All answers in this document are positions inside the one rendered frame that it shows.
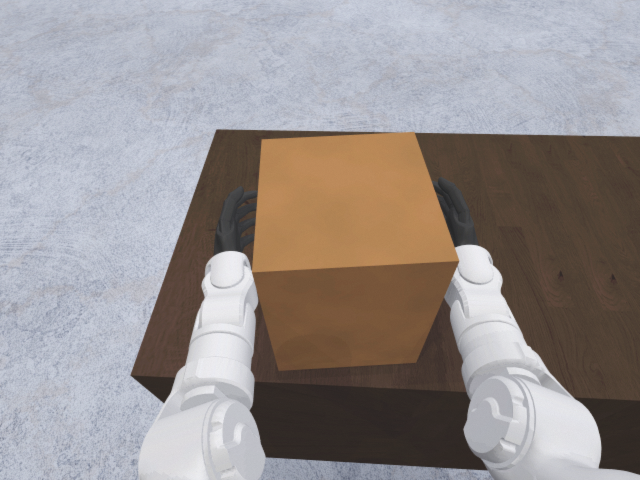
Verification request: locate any left robot upper arm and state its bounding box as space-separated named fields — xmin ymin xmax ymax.
xmin=139 ymin=398 xmax=265 ymax=480

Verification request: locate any right robot upper arm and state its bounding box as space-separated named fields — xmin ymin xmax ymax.
xmin=464 ymin=375 xmax=640 ymax=480

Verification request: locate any robot left hand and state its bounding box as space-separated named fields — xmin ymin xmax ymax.
xmin=214 ymin=186 xmax=258 ymax=256

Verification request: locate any right robot forearm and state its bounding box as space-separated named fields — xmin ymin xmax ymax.
xmin=444 ymin=245 xmax=601 ymax=460

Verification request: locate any pedestal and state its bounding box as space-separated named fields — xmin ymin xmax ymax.
xmin=130 ymin=129 xmax=640 ymax=475

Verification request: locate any left robot forearm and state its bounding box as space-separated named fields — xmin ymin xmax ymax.
xmin=138 ymin=251 xmax=258 ymax=480

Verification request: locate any carton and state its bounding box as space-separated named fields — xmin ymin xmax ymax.
xmin=252 ymin=132 xmax=459 ymax=371

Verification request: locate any robot right hand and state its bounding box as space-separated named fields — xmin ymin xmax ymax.
xmin=432 ymin=177 xmax=479 ymax=247

